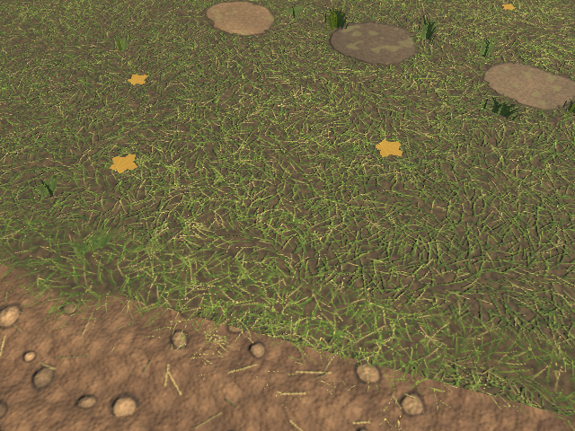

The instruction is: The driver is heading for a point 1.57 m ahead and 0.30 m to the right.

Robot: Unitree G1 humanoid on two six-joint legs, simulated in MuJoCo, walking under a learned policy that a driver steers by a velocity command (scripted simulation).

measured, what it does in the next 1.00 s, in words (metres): shifts its weight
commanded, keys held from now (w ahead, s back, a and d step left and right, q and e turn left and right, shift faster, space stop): no key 0.64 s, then w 0.36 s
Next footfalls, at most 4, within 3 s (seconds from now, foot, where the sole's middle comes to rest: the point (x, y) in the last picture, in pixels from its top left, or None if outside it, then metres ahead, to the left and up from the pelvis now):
1.34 right None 0.41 -0.05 -0.78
1.88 left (262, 349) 0.73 0.10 -0.78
2.44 right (327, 267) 1.00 -0.08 -0.78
2.98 left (324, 178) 1.37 -0.08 -0.78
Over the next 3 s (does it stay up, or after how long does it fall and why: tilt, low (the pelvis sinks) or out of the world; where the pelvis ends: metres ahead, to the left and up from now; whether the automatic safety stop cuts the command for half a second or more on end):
stays up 1.18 -0.08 -0.03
